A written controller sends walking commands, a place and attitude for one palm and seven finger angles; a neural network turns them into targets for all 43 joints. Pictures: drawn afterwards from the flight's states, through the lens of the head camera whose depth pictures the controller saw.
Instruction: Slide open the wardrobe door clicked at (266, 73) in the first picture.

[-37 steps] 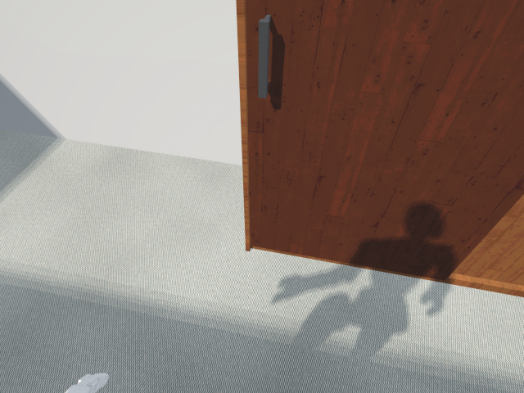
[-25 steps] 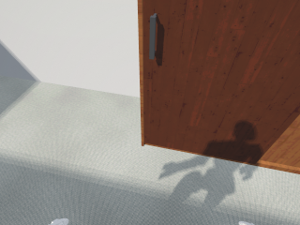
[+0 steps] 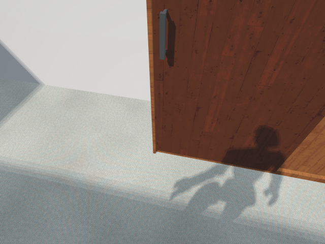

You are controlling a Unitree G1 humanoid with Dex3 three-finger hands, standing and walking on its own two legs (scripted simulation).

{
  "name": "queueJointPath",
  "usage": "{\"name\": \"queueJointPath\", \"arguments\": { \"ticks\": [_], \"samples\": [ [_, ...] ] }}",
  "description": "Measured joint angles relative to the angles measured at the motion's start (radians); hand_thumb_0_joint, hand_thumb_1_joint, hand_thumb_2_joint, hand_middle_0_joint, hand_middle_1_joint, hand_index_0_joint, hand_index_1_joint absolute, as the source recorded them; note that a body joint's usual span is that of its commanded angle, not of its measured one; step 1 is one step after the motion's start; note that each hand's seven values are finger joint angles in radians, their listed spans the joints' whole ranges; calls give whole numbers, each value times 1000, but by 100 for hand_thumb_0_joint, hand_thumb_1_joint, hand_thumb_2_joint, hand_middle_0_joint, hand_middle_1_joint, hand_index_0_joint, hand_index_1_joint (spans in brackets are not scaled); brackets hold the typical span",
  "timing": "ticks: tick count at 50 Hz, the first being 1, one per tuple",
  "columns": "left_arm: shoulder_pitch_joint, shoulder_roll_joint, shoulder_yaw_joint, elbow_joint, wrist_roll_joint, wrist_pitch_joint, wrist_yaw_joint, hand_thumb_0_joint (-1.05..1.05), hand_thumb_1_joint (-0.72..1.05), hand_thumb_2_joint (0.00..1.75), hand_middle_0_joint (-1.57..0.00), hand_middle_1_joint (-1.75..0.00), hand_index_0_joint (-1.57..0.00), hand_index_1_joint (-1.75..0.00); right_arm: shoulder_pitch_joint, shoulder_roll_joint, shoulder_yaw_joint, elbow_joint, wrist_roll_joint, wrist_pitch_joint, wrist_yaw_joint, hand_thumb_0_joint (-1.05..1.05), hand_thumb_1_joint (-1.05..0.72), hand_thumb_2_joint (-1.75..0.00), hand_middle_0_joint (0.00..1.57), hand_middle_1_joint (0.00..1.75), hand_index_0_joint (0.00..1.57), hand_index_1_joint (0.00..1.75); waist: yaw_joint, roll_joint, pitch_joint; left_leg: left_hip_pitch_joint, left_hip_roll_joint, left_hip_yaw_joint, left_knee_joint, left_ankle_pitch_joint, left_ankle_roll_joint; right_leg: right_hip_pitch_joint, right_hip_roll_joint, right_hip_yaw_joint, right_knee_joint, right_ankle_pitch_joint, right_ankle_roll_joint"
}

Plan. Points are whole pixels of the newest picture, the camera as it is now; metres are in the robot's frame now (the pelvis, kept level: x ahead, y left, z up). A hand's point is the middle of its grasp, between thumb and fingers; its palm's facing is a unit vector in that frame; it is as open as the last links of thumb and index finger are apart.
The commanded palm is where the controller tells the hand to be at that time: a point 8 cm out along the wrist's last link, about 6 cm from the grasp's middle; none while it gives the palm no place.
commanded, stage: stand and wait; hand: left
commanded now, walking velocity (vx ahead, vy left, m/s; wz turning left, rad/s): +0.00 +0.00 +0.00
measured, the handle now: (163, 35) +0.83 +0.05 +0.14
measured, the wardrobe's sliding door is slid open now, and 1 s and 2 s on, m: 0.00 0.00 0.00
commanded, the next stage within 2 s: look at it before walking up in 0.08 s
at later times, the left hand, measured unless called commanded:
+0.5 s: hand out of the picture +0.08 +0.24 -0.15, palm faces -0.03 -0.94 -0.34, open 7.4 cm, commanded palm none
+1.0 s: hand out of the picture +0.09 +0.24 -0.15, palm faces -0.04 -0.94 -0.35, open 7.4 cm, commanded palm none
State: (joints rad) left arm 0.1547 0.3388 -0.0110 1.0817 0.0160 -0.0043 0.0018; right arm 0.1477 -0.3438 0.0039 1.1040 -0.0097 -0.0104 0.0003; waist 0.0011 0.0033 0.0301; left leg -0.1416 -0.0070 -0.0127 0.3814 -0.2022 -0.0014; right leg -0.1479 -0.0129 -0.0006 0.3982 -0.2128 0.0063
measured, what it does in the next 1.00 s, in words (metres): stands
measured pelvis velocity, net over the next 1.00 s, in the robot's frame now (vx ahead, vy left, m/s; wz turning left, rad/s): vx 0.01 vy -0.01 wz -0.02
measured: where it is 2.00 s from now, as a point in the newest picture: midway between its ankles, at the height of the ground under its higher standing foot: outside the picture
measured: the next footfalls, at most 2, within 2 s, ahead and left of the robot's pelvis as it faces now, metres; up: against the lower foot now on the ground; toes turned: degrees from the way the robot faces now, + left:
none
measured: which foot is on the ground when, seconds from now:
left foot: down 0.00-1.00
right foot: down 0.00-1.00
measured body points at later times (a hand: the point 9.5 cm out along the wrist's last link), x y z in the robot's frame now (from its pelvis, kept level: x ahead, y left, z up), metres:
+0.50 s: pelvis +0.01 -0.01 +0.00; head +0.01 -0.01 +0.45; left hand +0.09 +0.29 -0.13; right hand +0.08 -0.30 -0.13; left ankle +0.00 +0.12 -0.74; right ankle +0.00 -0.12 -0.74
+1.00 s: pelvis +0.01 -0.01 +0.00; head +0.02 -0.01 +0.45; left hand +0.09 +0.29 -0.13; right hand +0.10 -0.30 -0.13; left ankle +0.00 +0.12 -0.74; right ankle +0.00 -0.12 -0.74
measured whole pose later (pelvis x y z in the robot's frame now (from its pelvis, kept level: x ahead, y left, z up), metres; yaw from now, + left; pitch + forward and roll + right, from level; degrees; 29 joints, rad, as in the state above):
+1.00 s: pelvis +0.01 -0.01 +0.00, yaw -1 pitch -2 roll +0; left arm 0.14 0.33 0.00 1.08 0.02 0.00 0.01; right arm 0.11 -0.33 0.00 1.10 -0.01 -0.01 -0.01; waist 0.01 0.01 0.03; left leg -0.12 0.01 0.00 0.36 -0.21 -0.01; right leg -0.13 0.01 0.02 0.38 -0.22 0.00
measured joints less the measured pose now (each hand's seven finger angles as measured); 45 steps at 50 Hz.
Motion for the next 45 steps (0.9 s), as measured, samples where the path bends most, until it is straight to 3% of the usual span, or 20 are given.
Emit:
{"name": "queueJointPath", "arguments": {
  "ticks": [45],
  "samples": [
    [-18, -1, 3, 4, 0, -6, 1, 1, 90, 90, -20, -30, -20, -30, -36, 5, 5, 4, 1, -6, -6, 1, -90, -90, 20, 30, 21, 30, 8, 1, 3, 30, 13, 0, -40, 0, -11, 28, 12, 0, -39, 1, -10]
  ]
}}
